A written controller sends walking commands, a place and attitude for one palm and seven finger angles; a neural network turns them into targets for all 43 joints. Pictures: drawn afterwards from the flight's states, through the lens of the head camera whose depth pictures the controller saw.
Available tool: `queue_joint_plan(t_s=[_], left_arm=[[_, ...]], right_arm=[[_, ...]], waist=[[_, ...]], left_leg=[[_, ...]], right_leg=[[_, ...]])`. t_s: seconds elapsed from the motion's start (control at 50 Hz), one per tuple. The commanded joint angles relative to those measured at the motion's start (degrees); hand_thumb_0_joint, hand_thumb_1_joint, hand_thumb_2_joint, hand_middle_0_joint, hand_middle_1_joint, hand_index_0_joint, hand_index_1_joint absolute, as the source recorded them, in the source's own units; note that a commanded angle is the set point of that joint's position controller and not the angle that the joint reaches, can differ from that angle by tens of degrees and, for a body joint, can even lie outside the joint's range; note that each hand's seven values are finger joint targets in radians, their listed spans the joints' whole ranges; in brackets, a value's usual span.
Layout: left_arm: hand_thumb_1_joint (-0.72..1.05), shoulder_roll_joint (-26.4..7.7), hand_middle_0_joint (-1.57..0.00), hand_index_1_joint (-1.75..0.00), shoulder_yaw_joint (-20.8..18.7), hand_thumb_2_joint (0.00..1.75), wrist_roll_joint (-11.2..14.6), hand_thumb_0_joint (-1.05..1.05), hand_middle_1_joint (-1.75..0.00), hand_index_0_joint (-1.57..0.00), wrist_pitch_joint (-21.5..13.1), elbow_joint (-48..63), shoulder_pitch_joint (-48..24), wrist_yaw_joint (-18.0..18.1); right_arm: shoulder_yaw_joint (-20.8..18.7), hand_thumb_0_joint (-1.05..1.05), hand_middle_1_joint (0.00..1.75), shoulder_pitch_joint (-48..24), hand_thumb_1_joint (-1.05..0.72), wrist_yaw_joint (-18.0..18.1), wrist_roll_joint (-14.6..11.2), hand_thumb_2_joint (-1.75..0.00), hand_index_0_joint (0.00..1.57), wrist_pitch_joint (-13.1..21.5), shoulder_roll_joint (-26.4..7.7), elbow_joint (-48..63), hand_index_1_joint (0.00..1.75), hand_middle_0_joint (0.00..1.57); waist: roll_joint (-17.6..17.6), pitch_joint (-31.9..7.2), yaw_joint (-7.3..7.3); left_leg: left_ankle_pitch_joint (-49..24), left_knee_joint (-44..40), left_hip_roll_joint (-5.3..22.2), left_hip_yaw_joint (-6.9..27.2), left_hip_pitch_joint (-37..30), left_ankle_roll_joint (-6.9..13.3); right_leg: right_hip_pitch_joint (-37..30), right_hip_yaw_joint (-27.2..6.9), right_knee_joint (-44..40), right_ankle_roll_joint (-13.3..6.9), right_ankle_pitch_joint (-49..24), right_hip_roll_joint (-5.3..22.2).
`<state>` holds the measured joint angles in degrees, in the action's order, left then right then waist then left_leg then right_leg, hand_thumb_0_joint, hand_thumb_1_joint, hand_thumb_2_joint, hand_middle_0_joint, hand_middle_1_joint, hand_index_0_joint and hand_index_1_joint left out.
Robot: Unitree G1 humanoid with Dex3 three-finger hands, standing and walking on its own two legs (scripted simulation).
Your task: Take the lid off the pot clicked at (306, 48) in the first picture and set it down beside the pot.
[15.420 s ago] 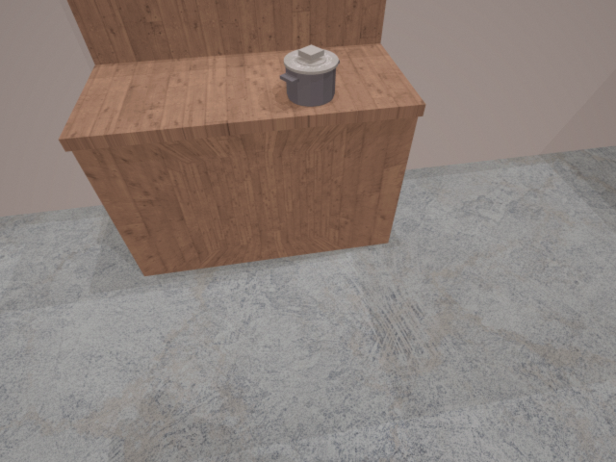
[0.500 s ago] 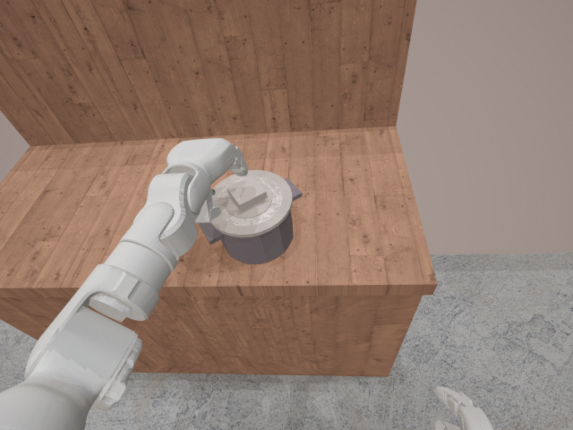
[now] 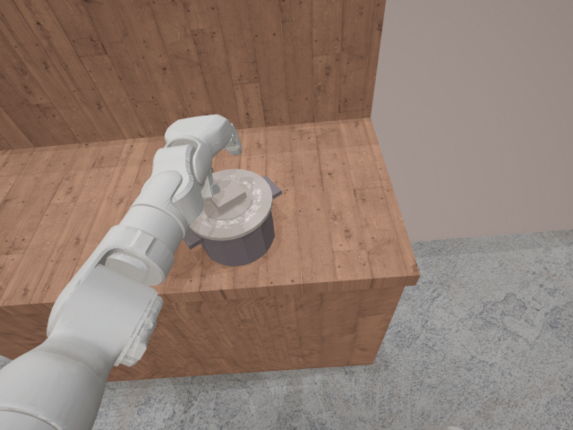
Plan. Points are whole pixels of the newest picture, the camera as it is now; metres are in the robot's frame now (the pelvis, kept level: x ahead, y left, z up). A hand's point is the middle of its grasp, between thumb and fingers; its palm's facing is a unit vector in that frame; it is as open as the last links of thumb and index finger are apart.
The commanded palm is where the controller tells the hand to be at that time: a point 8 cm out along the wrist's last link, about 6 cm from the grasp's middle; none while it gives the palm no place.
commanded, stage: move the open hand above the knob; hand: left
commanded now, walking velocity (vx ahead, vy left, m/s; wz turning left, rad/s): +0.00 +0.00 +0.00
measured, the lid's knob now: (225, 193) +0.49 +0.09 +0.04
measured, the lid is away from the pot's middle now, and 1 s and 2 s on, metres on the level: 0.00 0.00 0.00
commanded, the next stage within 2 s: lower the open fingers around the knob in 0.54 s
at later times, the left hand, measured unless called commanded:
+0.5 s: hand (203, 174) +0.46 +0.11 +0.12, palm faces -0.26 -0.05 -0.96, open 10.1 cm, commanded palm +0.44 +0.10 +0.18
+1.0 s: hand (215, 186) +0.46 +0.10 +0.09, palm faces -0.31 -0.06 -0.95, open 10.1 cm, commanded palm +0.45 +0.10 +0.15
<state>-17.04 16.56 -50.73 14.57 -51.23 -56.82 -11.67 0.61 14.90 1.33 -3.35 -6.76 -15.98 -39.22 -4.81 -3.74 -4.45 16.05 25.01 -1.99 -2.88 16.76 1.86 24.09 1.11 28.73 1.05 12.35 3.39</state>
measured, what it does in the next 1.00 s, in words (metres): stands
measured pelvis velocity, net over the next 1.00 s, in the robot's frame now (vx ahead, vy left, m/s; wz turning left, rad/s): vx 0.00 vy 0.00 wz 0.00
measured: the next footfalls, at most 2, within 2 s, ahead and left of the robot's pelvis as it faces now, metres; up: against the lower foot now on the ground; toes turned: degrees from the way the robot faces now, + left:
none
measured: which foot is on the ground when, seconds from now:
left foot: down 0.00-1.00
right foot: down 0.00-1.00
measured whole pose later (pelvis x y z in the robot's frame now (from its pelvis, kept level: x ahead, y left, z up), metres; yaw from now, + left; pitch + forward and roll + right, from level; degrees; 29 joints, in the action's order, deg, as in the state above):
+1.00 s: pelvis +0.00 +0.00 +0.00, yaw +0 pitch +8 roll +1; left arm -14.2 18.6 -50.5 15.2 -53.3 -55.6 -9.2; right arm 0.9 12.8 1.9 -3.4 -6.4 -15.4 -39.5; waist -4.4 -3.7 -3.7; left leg 16.3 25.6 -2.0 -2.6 17.3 1.9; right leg 24.4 1.3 28.9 1.1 12.4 3.4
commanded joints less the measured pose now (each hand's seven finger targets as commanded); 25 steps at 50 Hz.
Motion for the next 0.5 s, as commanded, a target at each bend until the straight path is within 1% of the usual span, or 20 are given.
queue_joint_plan(t_s=[0.0, 0.02, 0.04, 0.06, 0.08, 0.12, 0.14, 0.16, 0.18, 0.22, 0.24, 0.26, 0.28, 0.32, 0.34, 0.36, 0.38, 0.4, 0.46, 0.48], left_arm=[[-0.28, -10.4, -0.83, -0.08, -2.6, 1.39, -1.1, 0.00, -0.08, -0.83, 0.1, 9.8, -27.6, 2.3], [-0.28, -11.9, -0.83, -0.08, -3.6, 1.39, -1.2, 0.00, -0.08, -0.83, 0.1, 10.3, -28.9, 2.6], [-0.28, -13.3, -0.83, -0.08, -5.0, 1.39, -1.0, 0.00, -0.08, -0.83, 0.0, 10.7, -28.4, 2.7], [-0.28, -13.8, -0.83, -0.08, -5.1, 1.39, -0.7, 0.00, -0.08, -0.83, -0.5, 13.4, -29.8, 2.7], [-0.28, -12.9, -0.83, -0.08, -4.0, 1.39, -0.8, 0.00, -0.08, -0.83, -1.0, 15.6, -30.9, 2.8], [-0.28, -10.5, -0.83, -0.08, -2.3, 1.39, -1.5, 0.00, -0.08, -0.83, -0.5, 14.5, -28.9, 3.0], [-0.28, -9.6, -0.83, -0.08, -2.0, 1.39, -1.3, 0.00, -0.08, -0.83, 0.3, 11.2, -26.1, 2.9], [-0.28, -11.0, -0.83, -0.08, -3.6, 1.39, -0.8, 0.00, -0.08, -0.83, 0.4, 11.1, -26.4, 2.9], [-0.28, -11.7, -0.83, -0.08, -3.9, 1.39, -0.7, 0.00, -0.08, -0.83, 0.7, 10.2, -26.2, 2.8], [-0.28, -7.5, -0.83, -0.08, 0.2, 1.39, -0.4, 0.00, -0.08, -0.83, 0.4, 13.2, -30.6, 2.5], [-0.28, -8.2, -0.83, -0.08, -0.4, 1.39, -0.3, 0.00, -0.08, -0.83, 0.3, 13.1, -30.4, 2.4], [-0.28, -10.5, -0.83, -0.08, -2.4, 1.39, 0.0, 0.00, -0.08, -0.83, -0.2, 14.0, -30.9, 2.3], [-0.28, -11.4, -0.83, -0.08, -2.6, 1.39, -0.3, 0.00, -0.08, -0.83, -0.8, 15.8, -32.3, 2.4], [-0.28, -8.3, -0.83, -0.08, -0.6, 1.39, -0.9, 0.00, -0.08, -0.83, 0.0, 11.1, -29.5, 2.3], [-0.28, -8.6, -0.83, -0.08, -1.0, 1.39, -0.9, 0.00, -0.08, -0.83, 0.1, 11.7, -30.2, 2.5], [-0.28, -8.8, -0.83, -0.08, -1.4, 1.39, -0.5, 0.00, -0.08, -0.83, -0.1, 13.2, -30.9, 2.6], [-0.28, -7.7, -0.83, -0.08, -0.4, 1.39, -0.4, 0.00, -0.08, -0.83, -0.2, 14.5, -31.4, 2.6], [-0.28, -6.3, -0.83, -0.08, 0.4, 1.39, -0.3, 0.00, -0.08, -0.83, 0.0, 13.9, -30.2, 2.6], [-0.28, -7.3, -0.83, -0.08, -0.9, 1.39, -0.4, 0.00, -0.08, -0.83, 0.8, 13.6, -28.9, 2.9], [-0.28, -5.7, -0.83, -0.08, 0.8, 1.39, -0.8, 0.00, -0.08, -0.83, 1.3, 12.5, -28.7, 2.8]], right_arm=[[-2.1, 0.00, 0.30, -2.9, -0.90, 0.0, -0.1, -0.90, 0.20, 2.5, -5.7, 7.3, 0.30, 0.20], [-2.1, 0.00, 0.30, -2.7, -0.90, 0.0, 0.0, -0.90, 0.20, 2.6, -6.0, 7.0, 0.30, 0.20], [-2.0, 0.00, 0.30, -2.9, -0.90, 0.1, -0.1, -0.90, 0.20, 2.8, -5.9, 7.2, 0.30, 0.20], [-2.1, 0.00, 0.30, -3.5, -0.90, 0.2, 0.0, -0.90, 0.20, 2.9, -6.0, 7.5, 0.30, 0.20], [-2.1, 0.00, 0.30, -3.4, -0.90, 0.1, 0.1, -0.90, 0.20, 3.4, -5.5, 7.8, 0.30, 0.20], [-2.2, 0.00, 0.30, -3.4, -0.90, -0.2, 0.0, -0.90, 0.20, 3.4, -5.4, 7.3, 0.30, 0.20], [-2.2, 0.00, 0.30, -3.4, -0.90, -0.3, -0.1, -0.90, 0.20, 3.2, -5.5, 7.1, 0.30, 0.20], [-2.2, 0.00, 0.30, -3.1, -0.90, -0.3, 0.0, -0.90, 0.20, 3.0, -6.0, 6.8, 0.30, 0.20], [-2.0, 0.00, 0.30, -3.9, -0.90, -0.2, -0.1, -0.90, 0.20, 2.8, -6.0, 6.9, 0.30, 0.20], [-2.0, 0.00, 0.30, -4.3, -0.90, -0.2, -0.3, -0.90, 0.20, 3.1, -5.3, 7.1, 0.30, 0.20], [-2.0, 0.00, 0.30, -4.1, -0.90, -0.1, -0.3, -0.90, 0.20, 3.2, -5.4, 7.0, 0.30, 0.20], [-2.1, 0.00, 0.30, -4.2, -0.90, 0.1, -0.1, -0.90, 0.20, 3.2, -5.7, 7.0, 0.30, 0.20], [-1.9, 0.00, 0.30, -4.1, -0.90, 0.2, 0.0, -0.90, 0.20, 3.5, -5.5, 7.3, 0.30, 0.20], [-1.7, 0.00, 0.30, -4.0, -0.90, 0.0, -0.2, -0.90, 0.20, 3.0, -5.2, 6.5, 0.30, 0.20], [-1.8, 0.00, 0.30, -3.9, -0.90, -0.1, -0.1, -0.90, 0.20, 2.8, -5.4, 6.4, 0.30, 0.20], [-1.8, 0.00, 0.30, -4.2, -0.90, -0.3, 0.0, -0.90, 0.20, 2.9, -5.5, 6.8, 0.30, 0.20], [-1.7, 0.00, 0.30, -4.7, -0.90, -0.5, 0.1, -0.90, 0.20, 3.1, -5.1, 7.3, 0.30, 0.20], [-1.9, 0.00, 0.30, -4.9, -0.90, -0.7, 0.0, -0.90, 0.20, 3.0, -5.0, 7.2, 0.30, 0.20], [-1.9, 0.00, 0.30, -5.0, -0.90, -1.1, 0.2, -0.90, 0.20, 2.2, -5.4, 7.0, 0.30, 0.20], [-1.7, 0.00, 0.30, -5.7, -0.90, -1.3, 0.0, -0.90, 0.20, 2.0, -5.2, 7.2, 0.30, 0.20]], waist=[[9.4, -21.9, 0.50], [8.8, -21.6, 0.55], [9.2, -22.4, 1.03], [8.2, -23.5, 1.07], [6.3, -25.2, 1.03], [6.9, -24.2, 0.83], [8.4, -22.6, 0.83], [9.2, -21.9, 0.92], [9.4, -21.3, 1.02], [8.1, -21.5, -0.04], [8.0, -21.9, 0.04], [8.4, -22.7, 0.27], [6.3, -24.7, 0.41], [7.4, -21.5, 0.12], [7.9, -21.7, 0.15], [6.9, -22.6, 0.40], [6.8, -23.9, 0.43], [6.4, -23.6, 0.38], [7.8, -23.5, 0.82], [7.5, -22.8, 0.67]], left_leg=[[-19.9, -1.3, -0.3, 2.0, -3.7, 1.6], [-19.2, -1.4, -0.4, 1.9, -3.7, 1.6], [-19.3, -1.5, -0.5, 2.2, -3.5, 1.6], [-20.1, -1.4, -0.5, 2.4, -4.3, 1.6], [-21.5, -1.3, -0.5, 2.7, -5.9, 1.6], [-23.3, -0.8, -0.1, 2.8, -6.8, 1.5], [-22.2, -0.8, -0.2, 2.7, -5.7, 1.5], [-21.9, -1.0, -0.2, 2.5, -4.9, 1.4], [-20.0, -1.3, -0.4, 2.2, -4.1, 1.4], [-19.7, -1.1, -0.4, 2.5, -5.9, 1.4], [-20.0, -0.9, -0.4, 2.7, -6.3, 1.4], [-20.0, -0.7, -0.4, 2.8, -6.5, 1.4], [-21.4, -0.7, -0.6, 2.9, -7.5, 1.4], [-22.2, -0.5, -0.2, 3.3, -6.7, 1.1], [-22.1, -0.6, -0.1, 3.2, -6.7, 1.0], [-23.5, -0.3, -0.1, 3.4, -7.4, 0.9], [-24.4, -0.3, -0.1, 3.7, -8.1, 0.9], [-25.5, 0.1, 0.0, 3.6, -8.4, 0.8], [-26.6, 0.2, 0.2, 3.8, -7.8, 0.6], [-25.9, 0.0, 0.2, 3.7, -7.6, 0.5]], right_leg=[[-15.5, 1.1, -0.8, -2.3, -21.3, -2.5], [-15.3, 1.0, -0.9, -2.4, -20.8, -2.5], [-16.4, 0.9, -0.7, -2.4, -21.1, -2.4], [-16.6, 0.8, -0.7, -2.5, -21.3, -2.3], [-16.8, 0.8, -0.4, -2.5, -21.9, -2.3], [-15.1, 1.2, -0.4, -2.5, -22.0, -2.5], [-14.6, 1.4, -0.5, -2.5, -21.2, -2.7], [-15.0, 1.4, -0.7, -2.6, -21.6, -2.6], [-15.2, 1.2, -0.8, -2.4, -20.7, -2.6], [-13.1, 1.5, -0.7, -2.5, -19.6, -2.6], [-13.1, 1.4, -0.6, -2.5, -19.6, -2.6], [-13.6, 1.2, -0.7, -2.6, -19.7, -2.5], [-14.5, 1.1, -0.3, -2.6, -20.7, -2.5], [-12.2, 1.7, -0.2, -2.7, -20.0, -2.6], [-12.3, 1.8, -0.1, -2.7, -20.0, -2.7], [-12.3, 1.7, 0.0, -2.8, -20.3, -2.5], [-12.8, 1.7, 0.2, -2.8, -20.7, -2.6], [-12.1, 1.7, 0.4, -2.8, -20.9, -2.5], [-12.5, 1.9, 0.5, -2.8, -21.4, -2.6], [-11.8, 2.0, 0.6, -2.8, -20.5, -2.7]])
